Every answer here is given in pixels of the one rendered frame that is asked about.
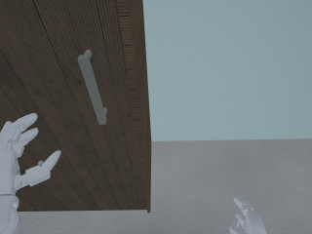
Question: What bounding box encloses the robot right hand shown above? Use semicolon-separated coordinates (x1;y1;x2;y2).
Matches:
229;196;267;234

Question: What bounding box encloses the robot left hand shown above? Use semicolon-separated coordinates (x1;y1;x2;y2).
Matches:
0;113;61;195

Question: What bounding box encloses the wardrobe door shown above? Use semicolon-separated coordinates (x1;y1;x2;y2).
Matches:
0;0;147;212

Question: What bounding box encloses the robot left forearm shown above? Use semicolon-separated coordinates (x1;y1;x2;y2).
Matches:
0;194;21;234

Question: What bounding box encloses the handle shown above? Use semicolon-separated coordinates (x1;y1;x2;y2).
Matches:
77;49;107;125

